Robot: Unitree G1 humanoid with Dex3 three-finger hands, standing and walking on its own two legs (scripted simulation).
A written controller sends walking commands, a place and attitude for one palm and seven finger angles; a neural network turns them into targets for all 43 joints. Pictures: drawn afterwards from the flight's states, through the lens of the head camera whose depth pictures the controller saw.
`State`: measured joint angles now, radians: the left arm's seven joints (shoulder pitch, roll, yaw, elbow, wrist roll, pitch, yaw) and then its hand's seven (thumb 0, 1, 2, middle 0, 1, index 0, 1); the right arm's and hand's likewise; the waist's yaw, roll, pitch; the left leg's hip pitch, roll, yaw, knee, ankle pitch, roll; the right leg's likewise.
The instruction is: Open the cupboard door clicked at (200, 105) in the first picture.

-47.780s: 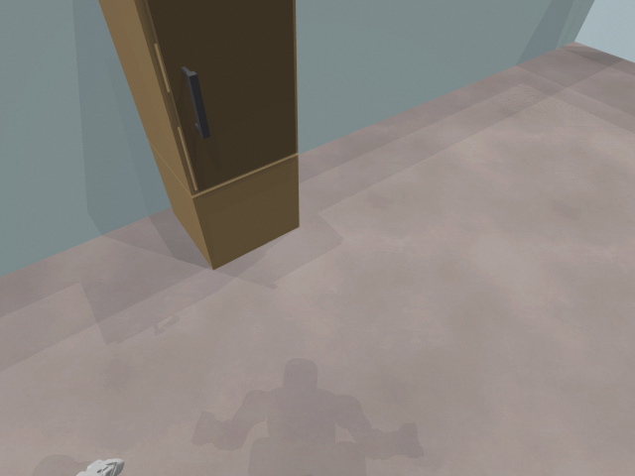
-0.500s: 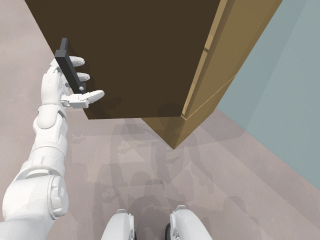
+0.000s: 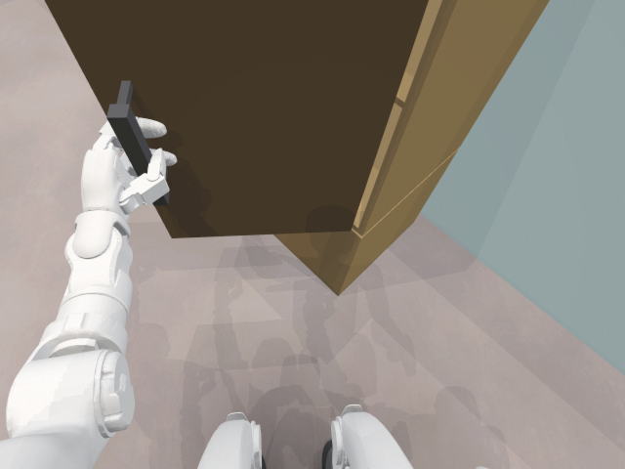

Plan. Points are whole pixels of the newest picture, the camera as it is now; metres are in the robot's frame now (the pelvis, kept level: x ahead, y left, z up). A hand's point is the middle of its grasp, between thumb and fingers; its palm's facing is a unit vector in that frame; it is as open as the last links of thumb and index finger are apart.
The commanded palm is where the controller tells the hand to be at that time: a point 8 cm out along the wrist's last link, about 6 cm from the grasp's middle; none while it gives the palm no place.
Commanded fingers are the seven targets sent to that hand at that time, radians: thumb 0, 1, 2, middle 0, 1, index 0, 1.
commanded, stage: pull the door open along its arc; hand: left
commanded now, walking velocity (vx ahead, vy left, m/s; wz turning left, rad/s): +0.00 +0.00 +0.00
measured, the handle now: (145, 149) +0.52 +0.20 +0.05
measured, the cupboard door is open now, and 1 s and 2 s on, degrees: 50 95 91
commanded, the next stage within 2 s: open thumb and fingers to let go in 0.96 s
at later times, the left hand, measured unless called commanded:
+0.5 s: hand (185, 255) +0.36 +0.13 +0.05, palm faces +0.24 -0.97 +0.09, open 5.9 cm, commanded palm +0.30 +0.17 +0.05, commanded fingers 0.00 0.90 0.90 -0.40 -1.35 -0.40 -1.35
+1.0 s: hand (279, 347) +0.25 +0.03 +0.06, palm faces +0.27 -0.96 -0.03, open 5.9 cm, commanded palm +0.20 +0.06 +0.05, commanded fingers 0.00 0.90 0.90 -0.40 -1.35 -0.40 -1.35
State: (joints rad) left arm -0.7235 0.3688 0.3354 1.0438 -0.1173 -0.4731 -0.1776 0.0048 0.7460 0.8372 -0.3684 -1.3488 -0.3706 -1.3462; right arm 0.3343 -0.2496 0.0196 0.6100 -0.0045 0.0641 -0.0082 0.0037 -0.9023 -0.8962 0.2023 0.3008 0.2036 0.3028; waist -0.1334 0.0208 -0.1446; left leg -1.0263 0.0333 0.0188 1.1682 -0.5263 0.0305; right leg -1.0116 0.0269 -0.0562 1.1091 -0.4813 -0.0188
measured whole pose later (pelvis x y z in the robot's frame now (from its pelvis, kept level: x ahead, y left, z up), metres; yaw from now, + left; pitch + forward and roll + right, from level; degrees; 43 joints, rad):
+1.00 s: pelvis +0.01 -0.04 +0.02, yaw +4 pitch +13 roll +0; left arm 0.33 -0.03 -0.34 0.02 0.09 -0.26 0.49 0.01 0.68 0.73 -0.32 -1.32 -0.39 -1.35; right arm 0.18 -0.15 0.04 0.52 -0.06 -0.07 0.05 0.01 -0.90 -0.90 0.20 0.30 0.20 0.30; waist -0.02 0.03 -0.20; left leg -0.79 0.02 -0.04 1.08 -0.52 -0.03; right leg -0.78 0.01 -0.11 1.08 -0.53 -0.08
